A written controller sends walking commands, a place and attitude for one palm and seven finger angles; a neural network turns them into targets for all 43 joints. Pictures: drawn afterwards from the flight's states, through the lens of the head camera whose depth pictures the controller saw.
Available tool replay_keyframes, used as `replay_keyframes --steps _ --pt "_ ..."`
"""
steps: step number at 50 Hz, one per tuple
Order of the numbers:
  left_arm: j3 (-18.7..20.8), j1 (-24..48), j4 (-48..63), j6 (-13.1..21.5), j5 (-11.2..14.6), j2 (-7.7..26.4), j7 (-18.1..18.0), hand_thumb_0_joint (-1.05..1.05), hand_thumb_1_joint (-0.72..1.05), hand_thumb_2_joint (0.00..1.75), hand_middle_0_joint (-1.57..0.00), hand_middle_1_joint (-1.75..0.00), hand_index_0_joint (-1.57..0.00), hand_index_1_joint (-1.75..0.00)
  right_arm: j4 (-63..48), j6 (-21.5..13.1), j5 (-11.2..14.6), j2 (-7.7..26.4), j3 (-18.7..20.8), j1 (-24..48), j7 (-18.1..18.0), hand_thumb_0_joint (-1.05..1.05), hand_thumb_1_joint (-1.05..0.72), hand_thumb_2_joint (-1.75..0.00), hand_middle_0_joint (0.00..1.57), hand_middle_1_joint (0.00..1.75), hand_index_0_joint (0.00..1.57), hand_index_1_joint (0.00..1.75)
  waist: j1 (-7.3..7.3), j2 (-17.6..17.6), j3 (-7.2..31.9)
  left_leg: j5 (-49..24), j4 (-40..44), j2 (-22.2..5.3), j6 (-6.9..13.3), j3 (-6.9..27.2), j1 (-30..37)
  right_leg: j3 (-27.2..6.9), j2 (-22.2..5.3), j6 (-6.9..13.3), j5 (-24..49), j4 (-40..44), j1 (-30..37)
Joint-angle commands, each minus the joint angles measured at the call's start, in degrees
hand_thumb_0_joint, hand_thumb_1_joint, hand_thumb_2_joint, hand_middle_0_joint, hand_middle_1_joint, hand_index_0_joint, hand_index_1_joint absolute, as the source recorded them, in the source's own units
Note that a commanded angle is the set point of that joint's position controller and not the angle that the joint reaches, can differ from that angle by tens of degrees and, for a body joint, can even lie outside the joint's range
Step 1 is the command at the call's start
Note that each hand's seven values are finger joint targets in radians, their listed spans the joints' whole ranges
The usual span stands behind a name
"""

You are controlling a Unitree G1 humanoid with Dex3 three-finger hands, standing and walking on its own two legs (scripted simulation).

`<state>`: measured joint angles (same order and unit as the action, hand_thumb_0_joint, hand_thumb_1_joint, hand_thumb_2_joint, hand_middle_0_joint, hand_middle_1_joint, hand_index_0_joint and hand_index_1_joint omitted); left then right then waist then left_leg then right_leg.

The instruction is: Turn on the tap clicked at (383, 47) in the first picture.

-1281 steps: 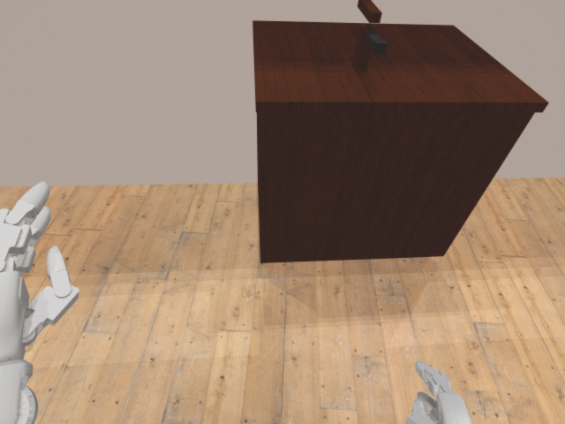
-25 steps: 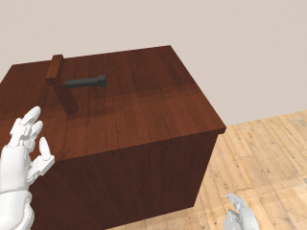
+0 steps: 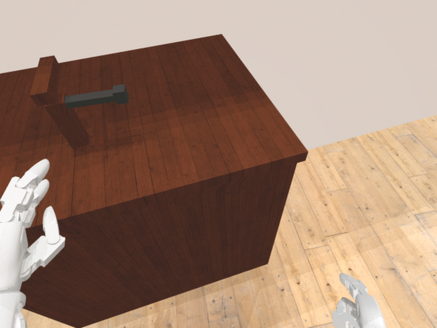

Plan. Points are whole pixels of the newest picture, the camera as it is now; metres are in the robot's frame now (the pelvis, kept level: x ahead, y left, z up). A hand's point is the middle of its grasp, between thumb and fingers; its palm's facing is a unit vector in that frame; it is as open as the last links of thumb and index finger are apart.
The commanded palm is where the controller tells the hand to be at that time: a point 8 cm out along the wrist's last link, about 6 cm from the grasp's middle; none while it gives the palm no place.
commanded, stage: step back with the hand held close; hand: left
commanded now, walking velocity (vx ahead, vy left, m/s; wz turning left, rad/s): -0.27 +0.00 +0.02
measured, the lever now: (120, 94) +0.52 +0.24 +0.15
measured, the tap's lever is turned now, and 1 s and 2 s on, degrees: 84 84 84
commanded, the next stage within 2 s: stop stepping back and stand still in 0.94 s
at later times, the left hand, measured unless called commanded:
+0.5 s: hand out of the picture +0.13 +0.27 +0.15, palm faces +0.46 -0.77 -0.44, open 7.4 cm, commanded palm +0.07 +0.30 +0.18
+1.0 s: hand out of the picture +0.05 +0.23 +0.15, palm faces +0.43 -0.84 -0.32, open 7.4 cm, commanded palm -0.01 +0.27 +0.18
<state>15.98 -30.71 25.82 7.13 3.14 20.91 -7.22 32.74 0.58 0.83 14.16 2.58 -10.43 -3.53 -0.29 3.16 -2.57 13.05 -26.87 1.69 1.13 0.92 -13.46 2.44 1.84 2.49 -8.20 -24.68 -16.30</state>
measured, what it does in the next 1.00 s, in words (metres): walks backwards: right foot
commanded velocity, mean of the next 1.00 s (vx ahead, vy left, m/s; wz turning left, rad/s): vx -0.35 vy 0.00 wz -0.05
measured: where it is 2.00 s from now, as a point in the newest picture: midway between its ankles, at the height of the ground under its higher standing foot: outside the picture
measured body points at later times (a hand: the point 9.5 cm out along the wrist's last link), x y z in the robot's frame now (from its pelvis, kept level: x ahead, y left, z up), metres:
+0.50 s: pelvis -0.07 +0.02 -0.02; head -0.06 +0.01 +0.43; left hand +0.10 +0.31 +0.17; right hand +0.11 -0.21 -0.10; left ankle +0.01 +0.11 -0.74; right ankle +0.05 -0.08 -0.74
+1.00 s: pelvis -0.17 -0.01 -0.02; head -0.14 -0.01 +0.43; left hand +0.02 +0.27 +0.17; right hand +0.04 -0.20 -0.11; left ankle -0.01 +0.11 -0.73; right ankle -0.28 -0.11 -0.74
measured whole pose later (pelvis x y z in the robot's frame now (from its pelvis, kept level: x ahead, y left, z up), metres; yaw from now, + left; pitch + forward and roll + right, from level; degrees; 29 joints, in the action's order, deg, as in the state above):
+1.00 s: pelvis -0.17 -0.01 -0.02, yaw +0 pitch +3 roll -1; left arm 16.6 -21.9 30.0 5.8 3.1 17.6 -9.3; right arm 36.9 -4.1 -0.2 7.9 -1.0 -4.8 -2.2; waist -3.9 1.4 -0.9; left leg 7.6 -30.8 -4.3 -1.7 -4.7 -33.0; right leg -0.4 3.1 2.7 -25.2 -28.1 -6.4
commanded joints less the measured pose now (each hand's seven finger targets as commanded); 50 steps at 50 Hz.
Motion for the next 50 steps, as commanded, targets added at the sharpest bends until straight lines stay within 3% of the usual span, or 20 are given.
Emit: replay_keyframes --steps 1,11,19,22,24,26,28,31,32,34,35,37,38,39,45,46,47,48,49,50 --pt "10.2 3.7 13.8 4.4 -0.1 11.6 -2.7 0.00 0.90 0.90 -0.20 -0.30 -0.20 -0.30 -9.7 -2.6 -0.1 5.4 1.4 5.2 -0.5 0.00 -0.90 -0.90 0.20 0.30 0.20 0.30 -0.45 -1.9 10.4 -10.5 1.7 -5.1 1.1 4.6 -1.1 -7.2 -7.9 -1.7 6.6 2.4 5.0" --pt "8.9 4.5 13.1 4.4 -1.8 9.5 -3.4 0.00 0.90 0.90 -0.20 -0.30 -0.20 -0.30 -10.3 -2.4 -0.1 6.5 0.8 5.3 -0.8 0.00 -0.90 -0.90 0.20 0.30 0.20 0.30 -0.17 0.0 4.9 18.2 8.1 -7.4 3.9 9.1 -18.5 -7.9 -4.6 -2.5 -11.4 0.6 7.3" --pt "10.7 7.6 15.8 5.1 -3.4 10.5 -3.3 0.00 0.90 0.90 -0.20 -0.30 -0.20 -0.30 -10.6 -3.3 -0.5 6.7 1.2 5.5 -1.3 0.00 -0.90 -0.90 0.20 0.30 0.20 0.30 -0.43 3.2 7.6 22.6 9.4 -8.9 5.6 10.9 -26.5 -8.4 -2.2 -2.8 -0.3 -8.8 16.0" --pt "10.1 8.8 15.3 5.5 -4.5 8.9 -3.1 0.00 0.90 0.90 -0.20 -0.30 -0.20 -0.30 -10.4 -3.4 -0.8 6.8 1.1 5.3 -0.9 0.00 -0.90 -0.90 0.20 0.30 0.20 0.30 -0.42 3.1 3.6 33.0 8.1 -9.3 7.1 11.3 -37.1 -11.4 -2.3 -2.6 -7.7 -10.6 18.4" --pt "10.6 10.1 16.6 5.5 -4.5 10.0 -3.1 0.00 0.90 0.90 -0.20 -0.30 -0.20 -0.30 -9.8 -3.1 -0.9 6.1 1.5 4.2 -0.6 0.00 -0.90 -0.90 0.20 0.30 0.20 0.30 -0.01 -2.9 4.0 28.6 0.4 -6.7 5.3 9.2 -32.0 -17.5 -6.4 -0.3 -10.1 -4.3 11.8" --pt "9.6 8.8 17.7 5.3 -3.0 10.2 -3.3 0.00 0.90 0.90 -0.20 -0.30 -0.20 -0.30 -8.0 -2.9 -1.1 4.3 0.8 3.8 0.1 0.00 -0.90 -0.90 0.20 0.30 0.20 0.30 0.71 -8.8 5.7 17.2 -10.1 -3.7 2.2 6.3 -15.6 -22.6 -12.9 3.3 -11.1 3.1 -4.0" --pt "9.1 6.8 18.7 5.1 -1.8 10.2 -3.7 0.00 0.90 0.90 -0.20 -0.30 -0.20 -0.30 -7.0 -2.6 -0.8 3.6 0.7 2.8 0.9 0.00 -0.90 -0.90 0.20 0.30 0.20 0.30 1.53 -11.2 8.2 13.3 -16.5 -2.6 0.6 3.9 -5.6 -22.1 -16.4 4.8 -13.9 7.1 -12.1" --pt "11.1 4.5 21.5 5.5 -1.4 11.6 -4.1 0.00 0.90 0.90 -0.20 -0.30 -0.20 -0.30 -7.5 -2.6 -0.5 4.2 0.5 3.3 0.7 0.00 -0.90 -0.90 0.20 0.30 0.20 0.30 1.62 -5.3 9.5 13.3 -6.3 -5.3 1.7 7.1 -5.1 -15.0 -11.4 1.8 -11.3 -0.2 -11.8" --pt "11.4 4.6 22.6 5.9 -1.4 11.6 -4.2 0.00 0.90 0.90 -0.20 -0.30 -0.20 -0.30 -8.1 -2.8 -0.5 4.9 0.7 4.1 0.4 0.00 -0.90 -0.90 0.20 0.30 0.20 0.30 1.40 0.5 8.4 18.1 -0.9 -8.0 3.1 10.6 -8.7 -12.3 -7.4 -0.1 -13.3 -5.9 -11.5" --pt "14.3 7.0 23.8 6.2 -3.3 12.1 -4.5 0.00 0.90 0.90 -0.20 -0.30 -0.20 -0.30 -9.4 -4.3 -1.4 6.3 1.0 6.2 -0.5 0.00 -0.90 -0.90 0.20 0.30 0.20 0.30 0.46 20.1 8.3 34.6 21.7 -22.0 9.3 25.3 -31.5 -4.5 4.0 -4.6 -12.0 -39.4 6.7" --pt "15.0 9.2 23.8 6.0 -4.0 13.4 -4.8 0.00 0.90 0.90 -0.20 -0.30 -0.20 -0.30 -8.0 -5.3 -1.8 4.5 1.0 4.6 -0.6 0.00 -0.90 -0.90 0.20 0.30 0.20 0.30 0.80 14.5 8.6 30.6 23.1 -24.6 9.4 25.2 -32.4 -7.6 4.0 -4.6 -12.5 -52.4 6.1" --pt "14.7 8.4 20.1 5.7 -2.5 11.7 -4.4 0.00 0.90 0.90 -0.20 -0.30 -0.20 -0.30 -6.2 -6.2 -1.5 4.9 2.7 5.3 0.1 0.00 -0.90 -0.90 0.20 0.30 0.20 0.30 -0.55 3.1 10.6 20.4 16.5 -22.0 7.3 16.5 -18.9 -7.4 3.7 -4.1 -15.4 -51.8 -2.0" --pt "13.2 6.4 16.7 4.7 -1.8 9.6 -4.0 0.00 0.90 0.90 -0.20 -0.30 -0.20 -0.30 -5.7 -6.4 -1.0 5.3 3.1 6.1 0.7 0.00 -0.90 -0.90 0.20 0.30 0.20 0.30 -1.07 3.7 11.2 19.4 15.5 -19.8 6.2 11.3 -14.8 -4.9 4.6 -4.5 -15.9 -51.5 -3.0" --pt "12.3 7.2 17.1 4.1 -0.8 8.6 -3.9 0.00 0.90 0.90 -0.20 -0.30 -0.20 -0.30 -6.6 -7.0 -0.9 4.8 2.7 6.3 0.5 0.00 -0.90 -0.90 0.20 0.30 0.20 0.30 -0.91 6.2 10.7 16.9 14.6 -18.9 7.0 10.9 -12.2 -4.7 3.1 -4.6 -16.5 -48.0 -4.0" --pt "3.0 13.9 17.1 1.9 -0.1 4.3 -2.6 0.00 0.90 0.90 -0.20 -0.30 -0.20 -0.30 -2.5 -7.6 -1.4 3.4 -0.3 6.0 0.5 0.00 -0.90 -0.90 0.20 0.30 0.20 0.30 -0.50 11.5 10.5 8.3 18.9 -13.8 -0.9 3.4 2.7 0.3 3.8 -1.1 -22.0 -4.9 0.8" --pt "3.3 15.3 17.6 2.4 -0.1 5.4 -2.3 0.00 0.90 0.90 -0.20 -0.30 -0.20 -0.30 -2.2 -7.4 -1.5 3.1 -0.2 5.8 0.7 0.00 -0.90 -0.90 0.20 0.30 0.20 0.30 -0.72 9.0 10.4 4.2 14.8 -12.3 -3.1 1.1 4.6 -0.4 2.3 0.1 -17.7 6.1 0.5" --pt "4.8 15.3 18.0 3.0 -0.3 7.7 -2.2 0.00 0.90 0.90 -0.20 -0.30 -0.20 -0.30 -2.0 -6.8 -1.3 2.2 -0.1 5.5 0.8 0.00 -0.90 -0.90 0.20 0.30 0.20 0.30 -0.84 1.1 10.9 0.6 3.5 -9.5 -5.0 -3.1 6.2 -5.5 -3.8 2.8 -10.8 14.7 -1.1" --pt "5.9 16.1 19.5 3.9 -0.5 10.3 -2.2 0.00 0.90 0.90 -0.20 -0.30 -0.20 -0.30 -1.8 -5.8 -0.7 0.9 -0.1 5.8 0.7 0.00 -0.90 -0.90 0.20 0.30 0.20 0.30 -0.73 -11.3 9.7 3.1 -15.0 -5.1 -5.8 -4.9 4.8 -18.2 -14.7 6.3 -2.1 17.7 -7.3" --pt "8.9 15.5 21.6 5.1 -0.9 14.4 -2.6 0.00 0.90 0.90 -0.20 -0.30 -0.20 -0.30 -2.7 -5.8 -0.7 0.8 -0.3 8.3 0.3 0.00 -0.90 -0.90 0.20 0.30 0.20 0.30 -2.61 -15.7 9.3 15.6 -31.4 -0.8 -5.2 -4.0 -6.6 -23.7 -22.2 9.2 15.7 15.1 -6.0" --pt "11.3 16.3 24.5 6.5 -0.4 16.6 -3.3 0.00 0.90 0.90 -0.20 -0.30 -0.20 -0.30 -4.6 -6.4 -1.0 -0.2 -1.7 9.7 -0.1 0.00 -0.90 -0.90 0.20 0.30 0.20 0.30 -3.39 -12.2 8.8 17.7 -38.9 -0.4 -4.6 -3.0 -14.9 -17.8 -22.1 7.0 33.8 10.1 -1.0"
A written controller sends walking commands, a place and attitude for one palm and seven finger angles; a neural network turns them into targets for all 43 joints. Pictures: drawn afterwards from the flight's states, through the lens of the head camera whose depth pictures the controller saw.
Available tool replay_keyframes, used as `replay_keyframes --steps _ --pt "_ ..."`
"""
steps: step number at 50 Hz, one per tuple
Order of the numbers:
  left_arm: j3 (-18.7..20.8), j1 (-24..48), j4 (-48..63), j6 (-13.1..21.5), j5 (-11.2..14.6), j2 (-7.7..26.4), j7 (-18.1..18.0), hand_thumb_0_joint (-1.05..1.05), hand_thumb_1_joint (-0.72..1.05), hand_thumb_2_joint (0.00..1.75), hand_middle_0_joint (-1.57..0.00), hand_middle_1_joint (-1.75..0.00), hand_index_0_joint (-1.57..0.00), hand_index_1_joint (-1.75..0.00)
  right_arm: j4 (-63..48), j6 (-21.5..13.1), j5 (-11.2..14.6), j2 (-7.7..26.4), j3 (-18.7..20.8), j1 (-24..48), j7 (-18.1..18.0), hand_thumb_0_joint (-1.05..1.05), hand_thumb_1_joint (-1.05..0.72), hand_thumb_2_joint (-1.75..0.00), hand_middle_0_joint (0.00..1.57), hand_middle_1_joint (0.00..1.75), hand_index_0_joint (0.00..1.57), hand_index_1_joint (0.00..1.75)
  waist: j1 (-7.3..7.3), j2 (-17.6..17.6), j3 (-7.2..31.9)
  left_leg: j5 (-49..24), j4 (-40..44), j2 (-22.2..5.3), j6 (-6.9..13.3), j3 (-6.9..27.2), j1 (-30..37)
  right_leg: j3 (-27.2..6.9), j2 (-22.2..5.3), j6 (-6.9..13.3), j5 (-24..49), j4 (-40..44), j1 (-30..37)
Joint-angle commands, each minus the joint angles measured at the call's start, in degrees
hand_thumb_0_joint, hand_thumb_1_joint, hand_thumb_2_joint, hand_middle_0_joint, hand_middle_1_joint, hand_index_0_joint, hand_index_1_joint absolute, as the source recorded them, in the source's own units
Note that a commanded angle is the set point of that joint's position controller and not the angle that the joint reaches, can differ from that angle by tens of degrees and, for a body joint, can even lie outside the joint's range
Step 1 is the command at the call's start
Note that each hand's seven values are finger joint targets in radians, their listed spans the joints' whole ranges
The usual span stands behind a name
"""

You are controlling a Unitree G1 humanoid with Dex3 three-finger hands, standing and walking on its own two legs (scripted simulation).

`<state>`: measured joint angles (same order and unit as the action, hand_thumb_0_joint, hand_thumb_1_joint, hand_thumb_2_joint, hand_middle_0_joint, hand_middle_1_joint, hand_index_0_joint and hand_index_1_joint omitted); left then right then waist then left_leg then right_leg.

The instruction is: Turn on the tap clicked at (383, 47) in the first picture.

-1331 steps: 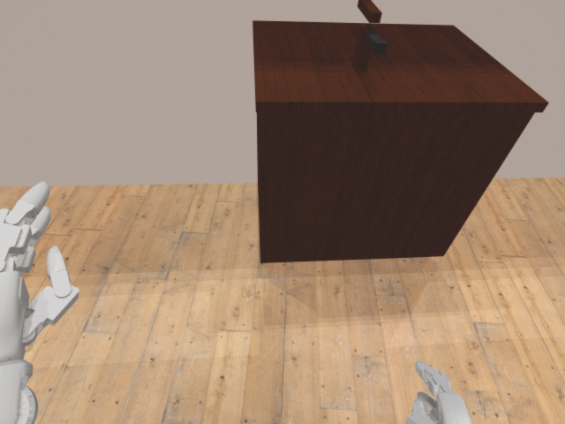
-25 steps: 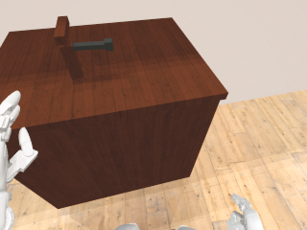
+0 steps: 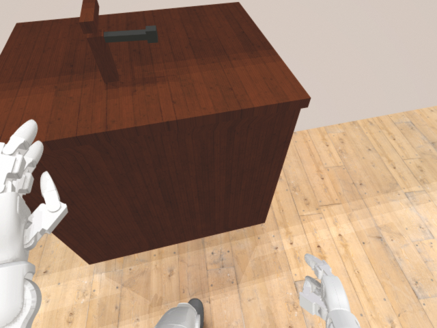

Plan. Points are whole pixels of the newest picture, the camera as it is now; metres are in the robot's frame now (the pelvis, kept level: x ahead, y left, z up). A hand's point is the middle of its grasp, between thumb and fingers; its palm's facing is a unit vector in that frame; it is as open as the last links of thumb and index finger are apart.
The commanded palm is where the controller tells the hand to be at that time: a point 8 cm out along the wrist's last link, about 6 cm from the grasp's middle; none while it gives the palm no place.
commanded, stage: stop stepping back and stand still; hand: left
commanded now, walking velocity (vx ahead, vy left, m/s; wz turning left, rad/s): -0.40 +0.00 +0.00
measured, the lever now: (151, 34) +0.69 +0.25 +0.17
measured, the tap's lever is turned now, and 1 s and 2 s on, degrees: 84 84 84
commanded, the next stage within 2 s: stand and check the lever's angle in 1.26 s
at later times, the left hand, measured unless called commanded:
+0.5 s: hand (59, 264) +0.15 +0.20 +0.18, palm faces +0.28 -0.83 -0.48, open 7.4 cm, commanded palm +0.10 +0.26 +0.19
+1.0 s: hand (3, 264) +0.14 +0.26 +0.18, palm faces +0.46 -0.80 -0.38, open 7.4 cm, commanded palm +0.09 +0.28 +0.19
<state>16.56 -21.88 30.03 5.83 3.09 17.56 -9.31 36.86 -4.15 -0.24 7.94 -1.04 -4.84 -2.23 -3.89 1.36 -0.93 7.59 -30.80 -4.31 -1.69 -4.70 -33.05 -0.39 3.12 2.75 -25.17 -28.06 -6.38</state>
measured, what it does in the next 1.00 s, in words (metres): steps on the spot: left foot, then left foot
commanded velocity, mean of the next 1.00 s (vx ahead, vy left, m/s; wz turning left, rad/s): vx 0.11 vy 0.02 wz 0.00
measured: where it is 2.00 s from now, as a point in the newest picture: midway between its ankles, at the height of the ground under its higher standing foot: outside the picture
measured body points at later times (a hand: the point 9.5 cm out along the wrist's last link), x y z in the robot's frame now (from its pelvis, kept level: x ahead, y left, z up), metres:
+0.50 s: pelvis -0.06 -0.02 +0.01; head -0.04 -0.03 +0.46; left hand +0.13 +0.24 +0.21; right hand +0.06 -0.28 -0.09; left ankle -0.05 +0.08 -0.71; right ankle -0.07 -0.09 -0.72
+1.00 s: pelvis -0.07 +0.00 +0.01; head -0.07 +0.00 +0.46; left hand +0.11 +0.30 +0.20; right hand +0.11 -0.21 -0.07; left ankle -0.06 +0.15 -0.72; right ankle -0.07 -0.09 -0.72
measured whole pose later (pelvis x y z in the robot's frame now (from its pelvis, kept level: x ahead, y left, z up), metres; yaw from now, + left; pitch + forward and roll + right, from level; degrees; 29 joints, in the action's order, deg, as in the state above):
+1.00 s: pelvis -0.07 +0.00 +0.01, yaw +0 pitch -1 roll +0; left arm 20.6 -25.4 26.4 6.1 3.0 20.6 -10.1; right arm 34.7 -5.6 0.6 9.9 -0.7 -11.1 -4.1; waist -0.7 1.1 -1.0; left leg 15.3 -30.9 -3.8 -2.1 -1.5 -14.3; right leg 3.7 1.3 2.2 -16.7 -30.3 -12.4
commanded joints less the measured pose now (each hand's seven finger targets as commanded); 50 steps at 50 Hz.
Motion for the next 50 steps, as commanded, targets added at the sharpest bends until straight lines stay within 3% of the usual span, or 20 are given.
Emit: replay_keyframes --steps 1,2,4,7,8,10,11,12,14,18,20,23,26,28,34,36,40,42,47,50 --pt "9.7 2.6 17.2 7.2 -0.6 18.0 0.2 0.00 0.90 0.90 -0.20 -0.30 -0.20 -0.30 -9.1 -1.5 1.3 7.0 3.0 2.8 -1.3 0.00 -0.90 -0.90 0.20 0.30 0.20 0.30 1.00 -16.7 8.4 22.9 -34.3 6.7 -0.8 4.8 -1.2 -10.2 -19.1 3.2 68.6 7.2 0.3" --pt "10.9 -1.2 16.4 6.0 -0.4 17.9 1.1 0.00 0.90 0.90 -0.20 -0.30 -0.20 -0.30 -11.8 -1.0 1.7 6.8 2.6 4.1 -1.3 0.00 -0.90 -0.90 0.20 0.30 0.20 0.30 1.38 -16.9 7.9 20.4 -30.7 5.9 -0.6 4.4 -2.0 -8.7 -17.1 1.8 74.3 3.9 4.3" --pt "11.9 -4.0 12.5 5.2 0.2 15.9 1.3 0.00 0.90 0.90 -0.20 -0.30 -0.20 -0.30 -11.9 -0.1 1.6 6.3 1.5 4.2 -1.8 0.00 -0.90 -0.90 0.20 0.30 0.20 0.30 2.88 -9.0 9.0 15.0 -16.8 6.1 0.4 0.0 3.4 -5.5 -15.5 3.1 73.1 0.4 7.2" --pt "10.9 -6.6 7.7 4.0 1.0 12.9 0.7 0.00 0.90 0.90 -0.20 -0.30 -0.20 -0.30 -11.5 0.9 2.1 8.8 2.5 1.0 -1.7 0.00 -0.90 -0.90 0.20 0.30 0.20 0.30 4.61 -3.2 11.6 -0.3 1.4 6.9 1.4 -0.9 17.3 -6.0 -13.2 1.0 63.2 -3.6 5.3" --pt "10.3 -5.0 9.9 3.7 1.4 13.1 0.3 0.00 0.90 0.90 -0.20 -0.30 -0.20 -0.30 -11.6 1.2 2.4 10.1 3.0 0.4 -1.5 0.00 -0.90 -0.90 0.20 0.30 0.20 0.30 4.89 -0.9 13.1 -10.3 7.5 4.9 2.1 0.6 23.8 -5.3 -11.5 -0.6 54.7 -5.4 3.3" --pt "8.4 -7.2 10.0 2.9 1.3 12.0 -0.1 0.00 0.90 0.90 -0.20 -0.30 -0.20 -0.30 -12.5 0.7 3.3 12.4 4.4 -1.9 -1.0 0.00 -0.90 -0.90 0.20 0.30 0.20 0.30 3.99 4.2 12.2 -36.3 7.3 -6.8 5.6 11.4 36.6 -3.1 -5.3 -3.1 12.4 -9.2 -11.4" --pt "7.8 -6.4 9.7 2.8 0.9 12.3 0.0 0.00 0.90 0.90 -0.20 -0.30 -0.20 -0.30 -12.2 0.4 3.5 13.0 4.7 -2.6 -0.5 0.00 -0.90 -0.90 0.20 0.30 0.20 0.30 3.86 5.1 10.2 -35.4 8.5 -8.8 6.5 13.3 36.2 -3.5 -4.6 -3.6 -0.3 -10.1 -15.1" --pt "8.1 -6.5 9.6 2.6 0.2 12.8 -0.2 0.00 0.90 0.90 -0.20 -0.30 -0.20 -0.30 -12.2 -0.2 3.0 12.8 4.6 -2.9 -0.2 0.00 -0.90 -0.90 0.20 0.30 0.20 0.30 3.74 5.7 9.2 -33.5 8.9 -9.0 7.1 14.8 35.4 -2.3 -3.4 -3.5 -1.8 -9.9 -16.8" --pt "9.5 -3.2 15.6 2.9 -0.5 15.9 -0.6 0.00 0.90 0.90 -0.20 -0.30 -0.20 -0.30 -11.8 -1.6 1.1 12.2 4.0 -2.5 -0.5 0.00 -0.90 -0.90 0.20 0.30 0.20 0.30 4.42 12.4 7.8 -34.0 11.6 -8.6 5.8 18.7 33.6 -0.4 -3.3 -2.8 1.1 -10.7 -16.5" --pt "11.1 -8.5 17.6 4.0 -0.6 16.4 -1.5 0.00 0.90 0.90 -0.20 -0.30 -0.20 -0.30 -11.5 -2.7 1.0 12.7 4.0 -2.2 -0.3 0.00 -0.90 -0.90 0.20 0.30 0.20 0.30 3.80 7.0 8.7 -18.7 10.8 -6.8 6.6 14.2 22.3 0.0 -4.0 -2.7 7.3 -2.2 -3.8" --pt "12.7 -11.1 16.1 4.9 -0.5 16.5 -1.6 0.00 0.90 0.90 -0.20 -0.30 -0.20 -0.30 -11.7 -2.1 0.8 12.8 4.4 -1.1 -0.3 0.00 -0.90 -0.90 0.20 0.30 0.20 0.30 3.50 4.9 7.6 -1.8 7.6 -3.5 5.6 11.8 11.9 -2.1 -5.9 -1.4 14.1 5.4 4.8" --pt "12.1 -12.1 11.2 5.8 0.6 14.6 -1.2 0.00 0.90 0.90 -0.20 -0.30 -0.20 -0.30 -10.4 -1.5 1.2 11.7 6.1 -4.1 -0.1 0.00 -0.90 -0.90 0.20 0.30 0.20 0.30 4.56 -11.7 4.3 16.5 -17.4 4.6 2.1 5.9 3.9 -26.7 -21.7 6.6 4.7 17.2 -0.3" --pt "11.4 -7.0 5.2 6.6 0.7 13.4 -0.4 0.00 0.90 0.90 -0.20 -0.30 -0.20 -0.30 -8.6 -1.8 0.9 11.1 5.5 -5.7 -0.4 0.00 -0.90 -0.90 0.20 0.30 0.20 0.30 5.82 -4.3 4.9 14.9 -23.3 2.1 1.7 7.7 1.1 -19.2 -20.5 7.2 16.8 12.4 0.9" --pt "9.6 -2.8 0.7 6.7 0.2 12.4 -0.1 0.00 0.90 0.90 -0.20 -0.30 -0.20 -0.30 -7.9 -2.0 0.9 10.5 4.8 -5.0 -1.1 0.00 -0.90 -0.90 0.20 0.30 0.20 0.30 5.90 -6.1 5.0 12.2 -17.1 1.8 1.8 4.9 5.6 -12.6 -17.7 5.3 21.0 10.6 -1.1" --pt "4.9 6.0 4.0 6.0 0.1 12.1 -0.1 0.00 0.90 0.90 -0.20 -0.30 -0.20 -0.30 -9.0 -3.6 0.8 11.1 4.4 -1.6 -2.1 0.00 -0.90 -0.90 0.20 0.30 0.20 0.30 4.06 -8.7 -0.1 10.5 -0.6 3.5 3.6 0.8 19.6 -11.4 -16.5 2.3 4.5 13.2 -9.9" --pt "6.0 5.1 7.9 6.2 0.0 12.9 -0.5 0.00 0.90 0.90 -0.20 -0.30 -0.20 -0.30 -9.5 -3.9 0.6 10.7 4.1 -1.5 -1.9 0.00 -0.90 -0.90 0.20 0.30 0.20 0.30 3.84 -6.7 0.0 9.9 3.9 2.5 4.4 2.8 22.2 -9.0 -14.1 1.3 2.5 10.1 -10.8" --pt "9.8 1.5 12.3 6.0 0.0 14.1 -1.6 0.00 0.90 0.90 -0.20 -0.30 -0.20 -0.30 -10.3 -3.7 0.5 11.7 4.2 -1.2 -2.2 0.00 -0.90 -0.90 0.20 0.30 0.20 0.30 3.40 5.3 2.3 9.1 10.2 -4.7 6.6 12.8 21.9 -1.9 -5.0 -1.5 7.0 0.5 -9.5" --pt "9.8 -0.2 10.2 5.1 -0.3 12.8 -1.7 0.00 0.90 0.90 -0.20 -0.30 -0.20 -0.30 -10.1 -3.4 0.8 10.5 3.4 -0.7 -2.4 0.00 -0.90 -0.90 0.20 0.30 0.20 0.30 3.67 9.4 0.2 20.3 15.3 -6.3 6.6 14.8 16.3 2.0 -2.3 -2.5 4.3 -2.1 -7.9" --pt "7.4 0.3 6.8 3.5 -0.4 9.7 -1.3 0.00 0.90 0.90 -0.20 -0.30 -0.20 -0.30 -10.3 -4.1 1.0 10.4 3.4 -1.4 -2.4 0.00 -0.90 -0.90 0.20 0.30 0.20 0.30 3.98 5.0 3.3 8.0 9.4 -5.5 5.3 10.2 17.7 2.0 -2.3 -2.4 12.6 1.3 -4.5" --pt "5.3 0.2 6.8 2.7 0.0 9.0 -0.5 0.00 0.90 0.90 -0.20 -0.30 -0.20 -0.30 -10.2 -4.5 0.8 10.5 3.5 -1.4 -1.7 0.00 -0.90 -0.90 0.20 0.30 0.20 0.30 4.33 -0.5 5.4 -1.8 2.1 -2.5 3.4 5.2 19.7 -3.7 -6.0 -1.1 23.7 4.0 -3.9"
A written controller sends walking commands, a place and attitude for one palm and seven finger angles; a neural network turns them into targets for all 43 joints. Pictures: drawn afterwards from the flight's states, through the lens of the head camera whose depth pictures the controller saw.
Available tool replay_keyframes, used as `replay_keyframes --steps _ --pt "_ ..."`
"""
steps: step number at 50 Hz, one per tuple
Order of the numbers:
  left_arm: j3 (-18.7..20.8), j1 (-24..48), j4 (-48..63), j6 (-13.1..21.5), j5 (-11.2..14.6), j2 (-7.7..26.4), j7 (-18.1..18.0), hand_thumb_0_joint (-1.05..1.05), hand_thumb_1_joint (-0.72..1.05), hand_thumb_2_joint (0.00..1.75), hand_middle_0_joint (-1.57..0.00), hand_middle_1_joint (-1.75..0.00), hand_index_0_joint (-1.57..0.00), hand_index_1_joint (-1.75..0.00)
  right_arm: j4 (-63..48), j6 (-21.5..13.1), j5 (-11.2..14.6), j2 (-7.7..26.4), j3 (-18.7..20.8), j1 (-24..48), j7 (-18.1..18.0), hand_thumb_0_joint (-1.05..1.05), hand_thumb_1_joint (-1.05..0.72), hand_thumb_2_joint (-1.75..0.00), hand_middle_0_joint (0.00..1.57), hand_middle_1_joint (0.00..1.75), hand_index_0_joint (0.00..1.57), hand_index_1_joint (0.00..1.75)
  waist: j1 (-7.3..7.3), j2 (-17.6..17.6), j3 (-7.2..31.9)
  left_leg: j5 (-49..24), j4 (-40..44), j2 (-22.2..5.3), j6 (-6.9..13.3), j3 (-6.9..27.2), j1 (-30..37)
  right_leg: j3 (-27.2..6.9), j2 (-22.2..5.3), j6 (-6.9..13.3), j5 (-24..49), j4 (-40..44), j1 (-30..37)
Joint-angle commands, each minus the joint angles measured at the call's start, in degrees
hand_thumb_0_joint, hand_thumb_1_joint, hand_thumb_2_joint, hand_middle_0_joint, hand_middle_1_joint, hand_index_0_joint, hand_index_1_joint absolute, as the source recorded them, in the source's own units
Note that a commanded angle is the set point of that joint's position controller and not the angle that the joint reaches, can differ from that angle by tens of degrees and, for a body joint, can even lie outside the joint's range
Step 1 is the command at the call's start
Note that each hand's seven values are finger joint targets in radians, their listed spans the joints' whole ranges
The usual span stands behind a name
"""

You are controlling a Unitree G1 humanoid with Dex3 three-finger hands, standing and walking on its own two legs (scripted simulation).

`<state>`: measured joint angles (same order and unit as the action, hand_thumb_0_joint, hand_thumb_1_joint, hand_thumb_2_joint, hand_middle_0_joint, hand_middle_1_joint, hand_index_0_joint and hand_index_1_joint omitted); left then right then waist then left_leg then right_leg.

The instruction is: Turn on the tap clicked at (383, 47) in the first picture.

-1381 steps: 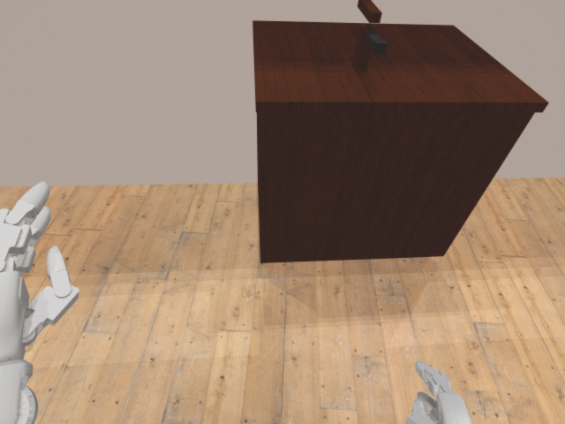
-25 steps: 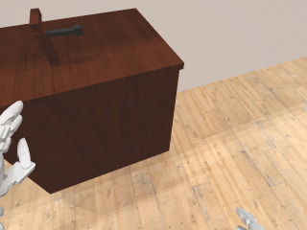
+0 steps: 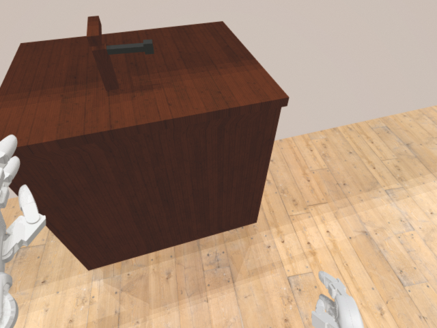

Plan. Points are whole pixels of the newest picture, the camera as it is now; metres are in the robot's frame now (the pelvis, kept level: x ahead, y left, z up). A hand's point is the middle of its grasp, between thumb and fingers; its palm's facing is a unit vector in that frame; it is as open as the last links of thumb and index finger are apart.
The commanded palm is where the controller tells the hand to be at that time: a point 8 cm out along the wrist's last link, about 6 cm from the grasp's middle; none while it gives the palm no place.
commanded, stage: stop stepping back and stand still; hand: left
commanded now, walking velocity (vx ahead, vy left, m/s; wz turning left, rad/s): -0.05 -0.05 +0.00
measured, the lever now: (148, 46) +0.76 +0.25 +0.16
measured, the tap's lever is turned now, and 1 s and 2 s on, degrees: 84 84 84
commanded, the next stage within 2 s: stand and check the lever's angle in 0.26 s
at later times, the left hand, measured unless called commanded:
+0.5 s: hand (43, 226) +0.21 +0.26 +0.15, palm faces +0.38 -0.84 -0.38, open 7.4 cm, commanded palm +0.16 +0.30 +0.18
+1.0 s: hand (23, 239) +0.19 +0.28 +0.15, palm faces +0.40 -0.84 -0.36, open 7.4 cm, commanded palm +0.14 +0.32 +0.18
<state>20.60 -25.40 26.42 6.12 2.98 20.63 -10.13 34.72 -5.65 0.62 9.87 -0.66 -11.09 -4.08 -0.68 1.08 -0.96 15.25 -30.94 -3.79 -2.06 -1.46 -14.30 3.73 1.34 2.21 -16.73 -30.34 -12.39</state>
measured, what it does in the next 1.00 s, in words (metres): stands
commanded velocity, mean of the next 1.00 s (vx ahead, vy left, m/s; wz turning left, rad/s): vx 0.00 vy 0.00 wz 0.00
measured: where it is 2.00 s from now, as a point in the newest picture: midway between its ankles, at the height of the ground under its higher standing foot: outside the picture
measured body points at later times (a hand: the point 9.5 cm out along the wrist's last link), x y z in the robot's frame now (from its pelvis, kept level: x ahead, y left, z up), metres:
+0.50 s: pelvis +0.00 +0.02 +0.01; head +0.01 +0.02 +0.46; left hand +0.19 +0.30 +0.17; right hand +0.17 -0.23 -0.07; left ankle +0.01 +0.14 -0.73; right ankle +0.00 -0.09 -0.73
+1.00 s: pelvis -0.02 +0.04 +0.01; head -0.01 +0.04 +0.46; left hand +0.17 +0.32 +0.17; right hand +0.16 -0.20 -0.07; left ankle +0.01 +0.14 -0.73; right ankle +0.00 -0.09 -0.73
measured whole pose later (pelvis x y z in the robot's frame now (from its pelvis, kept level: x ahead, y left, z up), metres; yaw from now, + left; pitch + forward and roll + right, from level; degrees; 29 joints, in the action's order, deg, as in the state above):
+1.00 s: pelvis -0.02 +0.04 +0.01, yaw +0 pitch -1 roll -1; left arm 16.8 -26.7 25.5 5.4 2.8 18.6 -9.5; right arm 35.2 -5.1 -0.3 11.6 -0.1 -10.5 -4.6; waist -0.7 1.5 -1.7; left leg 10.9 -26.0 -1.9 0.7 -2.6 -14.4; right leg 2.7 -0.3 -0.6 -10.1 -21.9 -11.0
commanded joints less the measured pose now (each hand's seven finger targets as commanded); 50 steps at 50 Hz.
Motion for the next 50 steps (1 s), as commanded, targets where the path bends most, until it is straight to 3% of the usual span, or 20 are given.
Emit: replay_keyframes --steps 1,3,4,8,9,10,18,19,23,24,28,29,37,39,43,45,50 --pt "0.9 4.2 10.7 2.2 0.1 6.0 0.5 0.00 0.90 0.90 -0.20 -0.30 -0.20 -0.30 -8.0 -3.0 -0.1 8.5 3.2 4.6 0.4 0.00 -0.90 -0.90 0.20 0.30 0.20 0.30 1.33 -2.2 6.3 -10.7 0.4 -2.0 3.2 1.0 1.7 -9.3 -5.7 -0.2 18.8 7.0 2.1" --pt "1.6 5.5 13.7 2.4 0.1 7.4 0.4 0.00 0.90 0.90 -0.20 -0.30 -0.20 -0.30 -8.1 -3.0 -0.2 8.2 3.2 5.0 0.5 0.00 -0.90 -0.90 0.20 0.30 0.20 0.30 1.37 -3.1 8.5 -13.6 -0.3 -0.9 2.7 0.3 3.1 -9.6 -7.4 0.2 25.0 6.9 3.9" --pt "2.8 6.0 14.9 2.3 0.0 8.9 0.3 0.00 0.90 0.90 -0.20 -0.30 -0.20 -0.30 -8.3 -3.0 -0.3 8.3 3.2 5.5 0.4 0.00 -0.90 -0.90 0.20 0.30 0.20 0.30 1.22 -1.7 8.9 -14.9 0.1 -0.7 2.6 0.2 3.5 -9.3 -7.5 0.1 27.0 6.4 4.5" --pt "5.3 3.3 17.1 2.9 0.4 10.6 -0.2 0.00 0.90 0.90 -0.20 -0.30 -0.20 -0.30 -9.2 -2.3 -0.4 7.8 2.9 6.5 0.3 0.00 -0.90 -0.90 0.20 0.30 0.20 0.30 0.47 1.9 7.6 -16.6 2.9 -1.0 2.9 1.3 4.2 -7.2 -6.0 -0.7 21.3 7.2 4.1" --pt "7.3 2.4 17.8 3.0 0.5 12.3 -0.3 0.00 0.90 0.90 -0.20 -0.30 -0.20 -0.30 -9.3 -2.1 -0.5 7.8 3.1 6.9 0.0 0.00 -0.90 -0.90 0.20 0.30 0.20 0.30 0.23 2.8 8.2 -17.3 3.5 -1.2 2.9 1.5 4.7 -7.1 -5.6 -0.8 20.9 7.2 4.4" --pt "6.4 1.0 17.6 3.1 0.6 10.9 -0.3 0.00 0.90 0.90 -0.20 -0.30 -0.20 -0.30 -9.5 -1.9 -0.5 7.6 3.0 6.6 0.1 0.00 -0.90 -0.90 0.20 0.30 0.20 0.30 0.30 3.7 7.6 -17.4 4.2 -1.5 2.9 1.9 4.0 -6.5 -5.2 -1.0 19.9 7.2 4.9" --pt "4.3 -3.1 13.1 3.0 0.8 7.8 0.1 0.00 0.90 0.90 -0.20 -0.30 -0.20 -0.30 -9.6 -1.3 -0.2 8.9 3.8 5.7 -0.1 0.00 -0.90 -0.90 0.20 0.30 0.20 0.30 0.67 1.6 8.2 -16.7 5.8 -1.7 2.8 1.7 4.8 -5.8 -4.0 -2.0 18.6 8.7 4.7" --pt "4.2 -2.6 13.2 2.9 0.7 7.9 0.1 0.00 0.90 0.90 -0.20 -0.30 -0.20 -0.30 -9.6 -1.5 -0.3 9.0 3.8 6.0 -0.3 0.00 -0.90 -0.90 0.20 0.30 0.20 0.30 0.68 2.8 8.3 -17.1 6.3 -1.9 2.8 1.9 4.9 -5.6 -4.0 -2.0 18.5 8.5 4.6" --pt "3.2 -0.2 13.5 3.0 0.3 8.1 0.0 0.00 0.90 0.90 -0.20 -0.30 -0.20 -0.30 -9.5 -1.8 -0.3 9.4 3.8 6.2 -0.5 0.00 -0.90 -0.90 0.20 0.30 0.20 0.30 0.49 1.8 7.2 -14.5 7.3 -1.6 2.9 2.3 4.2 -5.3 -3.5 -2.2 15.8 9.3 3.8" --pt "3.7 1.3 14.7 3.0 0.2 9.1 -0.1 0.00 0.90 0.90 -0.20 -0.30 -0.20 -0.30 -9.4 -1.9 -0.5 9.5 3.8 6.7 -0.7 0.00 -0.90 -0.90 0.20 0.30 0.20 0.30 0.51 3.1 7.0 -13.5 7.9 -1.4 2.9 2.6 4.2 -5.3 -3.6 -2.1 14.6 9.4 3.5" --pt "3.7 2.2 14.7 3.4 0.0 9.3 -0.4 0.00 0.90 0.90 -0.20 -0.30 -0.20 -0.30 -9.3 -2.2 -0.7 9.2 3.5 6.7 -0.8 0.00 -0.90 -0.90 0.20 0.30 0.20 0.30 0.22 2.2 5.7 -8.4 9.0 -0.9 3.1 2.9 2.6 -5.5 -3.4 -2.1 11.3 10.6 3.3" --pt "4.6 3.1 16.0 3.6 -0.1 10.4 -0.5 0.00 0.90 0.90 -0.20 -0.30 -0.20 -0.30 -9.3 -2.3 -0.9 9.3 3.6 7.0 -0.9 0.00 -0.90 -0.90 0.20 0.30 0.20 0.30 0.30 3.7 6.0 -7.3 9.3 -0.8 3.0 3.1 2.6 -5.7 -3.5 -1.9 10.3 10.8 3.2" --pt "3.2 0.2 11.6 3.7 0.1 7.6 -0.3 0.00 0.90 0.90 -0.20 -0.30 -0.20 -0.30 -9.1 -2.1 -0.8 8.8 3.2 6.5 -0.6 0.00 -0.90 -0.90 0.20 0.30 0.20 0.30 0.38 1.6 5.6 -4.2 10.5 -0.8 2.7 3.3 1.3 -5.1 -3.0 -2.1 8.6 11.7 3.1" --pt "3.2 0.9 11.4 3.6 -0.1 7.9 -0.2 0.00 0.90 0.90 -0.20 -0.30 -0.20 -0.30 -9.0 -2.1 -1.0 8.9 3.2 6.9 -0.7 0.00 -0.90 -0.90 0.20 0.30 0.20 0.30 0.44 2.5 5.0 -2.4 11.0 -0.6 2.7 3.4 1.1 -5.2 -3.0 -2.1 7.1 12.4 2.2" --pt "2.7 2.3 10.8 3.5 -0.2 7.7 -0.2 0.00 0.90 0.90 -0.20 -0.30 -0.20 -0.30 -8.9 -2.1 -0.9 8.9 3.0 6.8 -0.7 0.00 -0.90 -0.90 0.20 0.30 0.20 0.30 0.39 0.2 4.8 -1.9 10.7 -0.4 2.9 3.2 1.2 -5.4 -3.1 -2.2 6.9 13.2 1.9" --pt "2.7 3.8 12.0 3.7 -0.4 8.0 -0.3 0.00 0.90 0.90 -0.20 -0.30 -0.20 -0.30 -8.9 -2.3 -0.9 8.9 3.1 7.0 -0.9 0.00 -0.90 -0.90 0.20 0.30 0.20 0.30 0.41 2.6 4.9 -2.0 11.1 -0.4 2.8 3.3 1.1 -5.2 -2.9 -2.1 6.8 12.6 2.4" --pt "3.2 3.9 13.2 4.1 -0.6 8.4 -0.6 0.00 0.90 0.90 -0.20 -0.30 -0.20 -0.30 -8.8 -2.7 -1.1 8.7 3.0 6.9 -1.0 0.00 -0.90 -0.90 0.20 0.30 0.20 0.30 0.25 2.5 5.3 -0.4 11.8 -0.4 3.0 3.9 0.3 -5.0 -2.7 -2.1 6.9 12.2 3.4"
